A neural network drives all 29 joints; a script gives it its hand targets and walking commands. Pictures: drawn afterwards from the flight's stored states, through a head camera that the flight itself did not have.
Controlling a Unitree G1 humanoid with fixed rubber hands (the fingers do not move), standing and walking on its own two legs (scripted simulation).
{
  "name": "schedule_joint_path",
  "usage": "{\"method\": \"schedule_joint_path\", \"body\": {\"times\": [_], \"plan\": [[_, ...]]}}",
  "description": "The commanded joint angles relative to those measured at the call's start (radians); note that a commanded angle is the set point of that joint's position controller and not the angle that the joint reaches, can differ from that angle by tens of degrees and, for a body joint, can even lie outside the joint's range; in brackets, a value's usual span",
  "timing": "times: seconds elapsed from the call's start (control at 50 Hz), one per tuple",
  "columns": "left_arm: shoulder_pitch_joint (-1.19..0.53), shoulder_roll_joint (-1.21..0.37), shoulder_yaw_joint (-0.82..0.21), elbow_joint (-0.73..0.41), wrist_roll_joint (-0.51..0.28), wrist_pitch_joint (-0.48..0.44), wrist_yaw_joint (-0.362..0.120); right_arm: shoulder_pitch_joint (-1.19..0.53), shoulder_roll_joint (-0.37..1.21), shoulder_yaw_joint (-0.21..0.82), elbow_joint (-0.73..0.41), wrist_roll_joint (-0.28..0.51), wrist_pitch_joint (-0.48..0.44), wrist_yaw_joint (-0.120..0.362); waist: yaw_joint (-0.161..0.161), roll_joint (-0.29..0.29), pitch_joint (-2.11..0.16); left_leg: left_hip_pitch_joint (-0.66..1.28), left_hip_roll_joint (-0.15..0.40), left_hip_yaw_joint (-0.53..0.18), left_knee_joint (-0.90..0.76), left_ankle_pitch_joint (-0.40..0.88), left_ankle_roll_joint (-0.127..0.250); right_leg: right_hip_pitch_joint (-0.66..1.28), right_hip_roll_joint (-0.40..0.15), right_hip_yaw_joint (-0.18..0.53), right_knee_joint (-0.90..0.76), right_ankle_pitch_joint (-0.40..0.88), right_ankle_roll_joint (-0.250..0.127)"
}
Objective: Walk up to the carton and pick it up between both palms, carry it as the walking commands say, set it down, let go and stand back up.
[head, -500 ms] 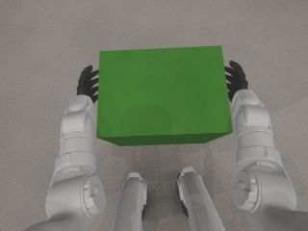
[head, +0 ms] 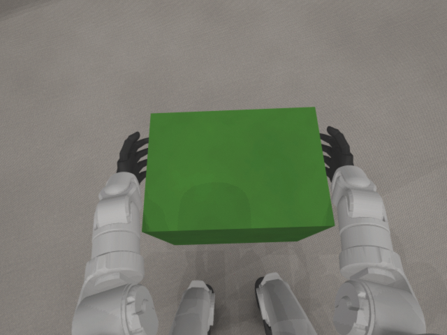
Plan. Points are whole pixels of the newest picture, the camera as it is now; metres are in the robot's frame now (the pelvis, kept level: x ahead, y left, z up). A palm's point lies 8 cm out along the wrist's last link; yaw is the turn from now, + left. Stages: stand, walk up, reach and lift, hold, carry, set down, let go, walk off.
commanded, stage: reach and lift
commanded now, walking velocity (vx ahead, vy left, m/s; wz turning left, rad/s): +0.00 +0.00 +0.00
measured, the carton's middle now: (234, 186) +0.39 -0.01 -0.13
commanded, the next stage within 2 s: none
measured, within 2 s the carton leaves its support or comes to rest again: neither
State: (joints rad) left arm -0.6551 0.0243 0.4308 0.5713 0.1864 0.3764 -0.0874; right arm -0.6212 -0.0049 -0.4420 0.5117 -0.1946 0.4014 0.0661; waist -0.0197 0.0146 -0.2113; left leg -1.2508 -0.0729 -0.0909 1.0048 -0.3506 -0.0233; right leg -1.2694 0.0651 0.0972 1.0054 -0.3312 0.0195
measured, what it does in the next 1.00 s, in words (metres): rises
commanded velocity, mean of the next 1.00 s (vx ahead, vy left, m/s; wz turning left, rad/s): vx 0.00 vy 0.00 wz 0.00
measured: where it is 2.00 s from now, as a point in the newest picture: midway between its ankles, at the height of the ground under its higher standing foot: (236, 322)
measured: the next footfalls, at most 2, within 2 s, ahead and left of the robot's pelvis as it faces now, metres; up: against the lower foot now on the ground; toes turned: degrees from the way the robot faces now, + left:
none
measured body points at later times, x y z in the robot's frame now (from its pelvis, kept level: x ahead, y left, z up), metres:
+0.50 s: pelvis +0.02 +0.00 +0.06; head +0.15 +0.00 +0.49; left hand +0.40 +0.18 +0.02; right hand +0.38 -0.20 +0.02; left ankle +0.05 +0.13 -0.65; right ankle +0.05 -0.12 -0.65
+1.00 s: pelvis +0.04 +0.01 +0.09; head +0.09 +0.01 +0.54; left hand +0.38 +0.19 +0.08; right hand +0.36 -0.20 +0.08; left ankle +0.05 +0.13 -0.65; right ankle +0.05 -0.12 -0.65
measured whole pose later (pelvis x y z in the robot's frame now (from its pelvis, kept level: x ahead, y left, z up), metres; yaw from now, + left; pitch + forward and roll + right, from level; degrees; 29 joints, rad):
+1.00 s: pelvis +0.04 +0.01 +0.09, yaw +0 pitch +11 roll +0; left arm -0.33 -0.05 0.36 0.40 0.25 0.48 -0.12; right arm -0.30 0.06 -0.37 0.36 -0.24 0.50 0.11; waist -0.04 0.01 -0.11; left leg -0.40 -0.04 -0.11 0.37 -0.16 0.00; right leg -0.41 0.03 0.11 0.36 -0.14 0.01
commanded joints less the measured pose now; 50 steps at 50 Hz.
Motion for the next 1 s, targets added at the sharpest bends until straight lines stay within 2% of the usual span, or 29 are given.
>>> {"method": "schedule_joint_path", "body": {"times": [0.0,0.56,0.86,0.98], "plan": [[-0.509,-0.956,-0.554,0.004,-0.15,0.0,-0.271,-0.538,0.953,0.59,-0.007,0.166,-0.008,0.276,-0.005,-0.014,-0.714,0.403,-0.048,0.075,-0.131,0.262,0.03,0.533,0.044,-0.076,-0.113,0.315,-0.008],[-0.275,-0.937,-0.565,-0.071,-0.098,0.042,-0.29,-0.31,0.935,0.596,-0.077,0.125,0.027,0.288,-0.007,-0.005,-0.482,0.768,-0.027,0.049,-0.458,0.386,0.03,0.878,0.027,-0.064,-0.449,0.424,-0.01],[-0.16,-0.95,-0.624,-0.143,-0.108,0.074,-0.267,-0.19,0.913,0.64,-0.145,0.137,0.057,0.284,-0.018,0.009,-0.366,0.999,-0.014,0.035,-0.614,0.482,0.017,1.056,0.03,-0.061,-0.605,0.47,-0.007],[-0.117,-0.949,-0.649,-0.179,-0.115,0.11,-0.253,-0.158,0.899,0.658,-0.175,0.149,0.095,0.281,-0.021,0.006,-0.299,1.064,-0.01,0.033,-0.663,0.476,0.011,1.135,0.033,-0.064,-0.655,0.46,-0.003]]}}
